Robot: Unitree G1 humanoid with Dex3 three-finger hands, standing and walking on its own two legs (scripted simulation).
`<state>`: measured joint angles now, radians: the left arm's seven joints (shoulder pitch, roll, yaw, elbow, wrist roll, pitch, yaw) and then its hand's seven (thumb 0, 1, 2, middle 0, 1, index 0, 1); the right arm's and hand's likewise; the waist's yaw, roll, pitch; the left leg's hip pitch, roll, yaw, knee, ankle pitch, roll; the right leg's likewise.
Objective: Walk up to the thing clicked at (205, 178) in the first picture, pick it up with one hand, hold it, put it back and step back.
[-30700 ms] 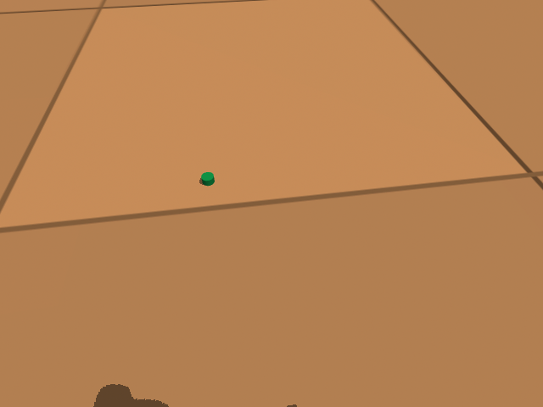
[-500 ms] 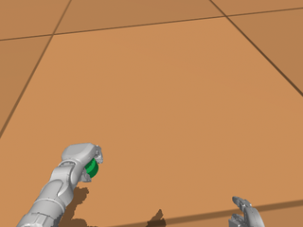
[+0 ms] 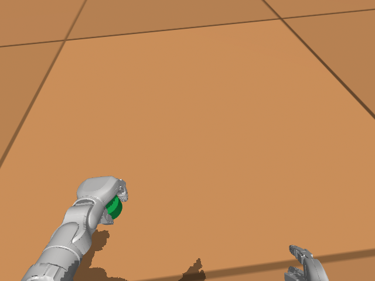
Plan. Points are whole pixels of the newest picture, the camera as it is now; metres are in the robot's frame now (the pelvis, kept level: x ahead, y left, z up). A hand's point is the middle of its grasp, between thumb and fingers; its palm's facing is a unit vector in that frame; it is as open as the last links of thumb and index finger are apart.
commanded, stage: crouch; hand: left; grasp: from above
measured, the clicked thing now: (108, 206) +0.31 +0.23 -0.07
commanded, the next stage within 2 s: lower in 2.00 s
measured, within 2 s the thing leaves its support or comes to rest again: neither
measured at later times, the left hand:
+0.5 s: hand (113, 221) +0.30 +0.24 -0.15, palm faces -0.44 +0.01 -0.90, open 7.7 cm
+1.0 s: hand (130, 233) +0.36 +0.26 -0.40, palm faces -0.45 +0.00 -0.89, open 7.7 cm
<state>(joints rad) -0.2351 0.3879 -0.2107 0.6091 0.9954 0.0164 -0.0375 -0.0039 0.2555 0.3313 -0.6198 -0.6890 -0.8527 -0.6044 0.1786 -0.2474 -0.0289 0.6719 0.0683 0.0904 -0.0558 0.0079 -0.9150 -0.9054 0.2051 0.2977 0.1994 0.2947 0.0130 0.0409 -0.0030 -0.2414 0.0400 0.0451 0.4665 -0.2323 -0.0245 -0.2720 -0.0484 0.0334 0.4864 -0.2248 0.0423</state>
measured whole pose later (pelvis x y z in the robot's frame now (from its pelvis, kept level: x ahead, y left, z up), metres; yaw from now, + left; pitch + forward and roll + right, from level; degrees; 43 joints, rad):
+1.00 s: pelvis -0.06 +0.01 -0.26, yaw +0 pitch +35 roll -4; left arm -0.75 0.51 0.00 1.25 1.19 -0.10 0.35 0.00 0.26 0.36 -0.60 -0.69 -0.84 -0.63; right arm 0.21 -0.22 -0.04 0.75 -0.07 -0.03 0.02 0.00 -0.91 -0.90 0.21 0.30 0.20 0.30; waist -0.16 0.04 -0.20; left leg -1.80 0.03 -0.06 1.82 -0.63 -0.01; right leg -1.76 -0.04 0.02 1.76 -0.61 0.07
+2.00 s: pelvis -0.08 +0.01 -0.43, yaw -4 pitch +35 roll -8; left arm -0.99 0.76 0.12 1.48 1.33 -0.23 0.40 0.00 0.26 0.33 -0.60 -0.70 -0.86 -0.62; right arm 0.16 -0.26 0.04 0.76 -0.15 -0.05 0.14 0.00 -0.91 -0.90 0.21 0.30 0.20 0.30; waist -0.25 0.00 -0.06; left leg -2.30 -0.01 -0.15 2.37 -0.68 -0.03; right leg -2.23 -0.01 0.01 2.28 -0.66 0.07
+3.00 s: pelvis -0.07 +0.02 -0.48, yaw -9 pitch +29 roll -13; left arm -1.02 0.97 0.20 1.69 1.39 -0.28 0.54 -0.02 0.24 0.34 -0.66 -0.64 -0.89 -0.59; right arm 0.11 -0.30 0.18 0.72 -0.26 -0.12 0.21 0.00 -0.91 -0.90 0.21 0.30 0.20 0.30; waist -0.34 -0.09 0.08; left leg -2.38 -0.01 -0.24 2.57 -0.72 -0.02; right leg -2.27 0.03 -0.04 2.40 -0.66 0.08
